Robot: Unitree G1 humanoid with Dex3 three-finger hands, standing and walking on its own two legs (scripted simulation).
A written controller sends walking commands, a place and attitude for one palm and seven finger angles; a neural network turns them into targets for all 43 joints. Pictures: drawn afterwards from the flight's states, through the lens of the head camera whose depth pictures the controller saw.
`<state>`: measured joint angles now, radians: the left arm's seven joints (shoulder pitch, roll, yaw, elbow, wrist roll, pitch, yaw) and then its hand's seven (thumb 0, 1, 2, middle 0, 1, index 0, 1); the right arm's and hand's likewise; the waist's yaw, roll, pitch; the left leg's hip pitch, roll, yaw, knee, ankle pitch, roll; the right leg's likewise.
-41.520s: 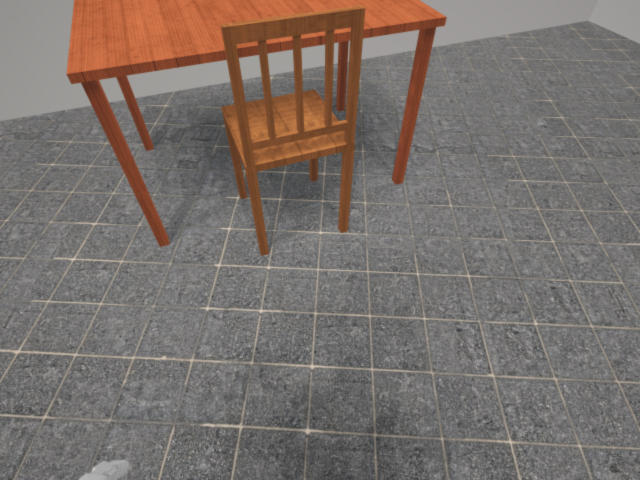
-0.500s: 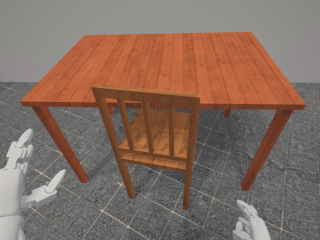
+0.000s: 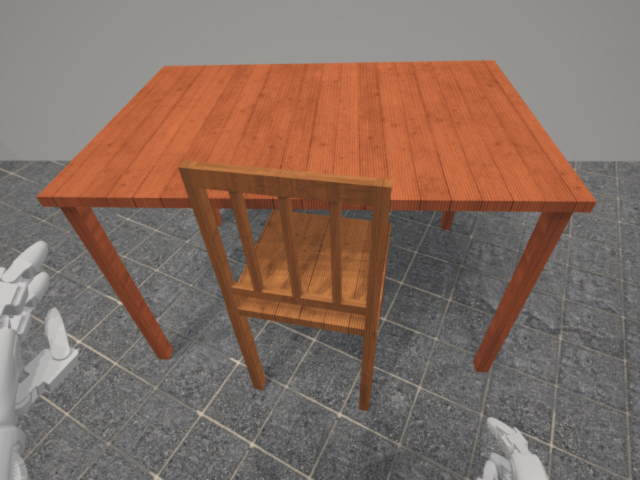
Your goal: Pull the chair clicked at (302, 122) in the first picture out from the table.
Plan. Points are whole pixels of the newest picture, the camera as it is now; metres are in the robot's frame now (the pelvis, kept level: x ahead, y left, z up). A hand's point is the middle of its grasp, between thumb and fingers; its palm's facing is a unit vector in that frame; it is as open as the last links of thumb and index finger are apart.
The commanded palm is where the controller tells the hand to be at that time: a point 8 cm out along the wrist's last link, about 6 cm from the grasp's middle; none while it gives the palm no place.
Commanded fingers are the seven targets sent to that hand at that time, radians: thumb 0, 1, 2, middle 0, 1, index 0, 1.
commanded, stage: step back with the hand held close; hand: left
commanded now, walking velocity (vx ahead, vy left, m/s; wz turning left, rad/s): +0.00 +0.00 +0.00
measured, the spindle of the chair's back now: (291, 250) +0.57 +0.14 -0.09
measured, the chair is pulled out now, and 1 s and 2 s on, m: -0.08 -0.08 -0.08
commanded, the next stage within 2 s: stop stepping back and stand still in 1.88 s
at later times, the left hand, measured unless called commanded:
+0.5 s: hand (62, 362) +0.18 +0.27 +0.15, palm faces +0.33 -0.78 -0.53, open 7.4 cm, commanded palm +0.12 +0.32 +0.17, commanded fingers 0.00 0.90 0.90 -0.20 -0.30 -0.20 -0.30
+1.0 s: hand (17, 435) +0.11 +0.27 +0.15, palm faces +0.39 -0.78 -0.49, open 7.4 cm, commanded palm +0.05 +0.32 +0.17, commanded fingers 0.00 0.90 0.90 -0.20 -0.30 -0.20 -0.30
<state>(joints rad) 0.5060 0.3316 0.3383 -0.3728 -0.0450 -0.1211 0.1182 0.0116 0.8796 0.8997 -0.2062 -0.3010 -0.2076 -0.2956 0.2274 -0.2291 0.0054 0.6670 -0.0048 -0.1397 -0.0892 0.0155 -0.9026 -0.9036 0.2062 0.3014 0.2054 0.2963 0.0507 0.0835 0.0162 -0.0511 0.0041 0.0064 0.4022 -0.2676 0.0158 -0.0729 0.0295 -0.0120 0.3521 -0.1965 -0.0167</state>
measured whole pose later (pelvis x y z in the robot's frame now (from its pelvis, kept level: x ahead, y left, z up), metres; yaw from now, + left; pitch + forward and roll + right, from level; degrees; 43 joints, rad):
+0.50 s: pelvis -0.02 +0.02 +0.00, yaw -1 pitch +1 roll -1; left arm 0.59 0.40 0.38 -0.43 -0.03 -0.21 0.12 0.01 0.88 0.90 -0.21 -0.30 -0.21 -0.30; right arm 0.18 -0.23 -0.03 0.60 0.00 -0.01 -0.09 0.01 -0.90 -0.90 0.21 0.30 0.21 0.30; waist -0.01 0.04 0.01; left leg -0.21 -0.03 0.03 0.39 -0.21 0.04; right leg -0.23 0.00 0.01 0.34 -0.13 0.01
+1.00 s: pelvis -0.09 +0.02 -0.02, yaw +0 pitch +0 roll -2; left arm 0.56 0.39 0.41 -0.49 0.01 -0.27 0.15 0.01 0.88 0.90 -0.21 -0.30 -0.21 -0.30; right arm 0.22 -0.23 -0.03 0.61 -0.02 -0.06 -0.08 0.01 -0.90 -0.90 0.21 0.30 0.21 0.30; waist -0.01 0.02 0.01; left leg -0.40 0.01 0.01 0.60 -0.23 0.04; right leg -0.37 0.03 -0.01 0.44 -0.08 0.00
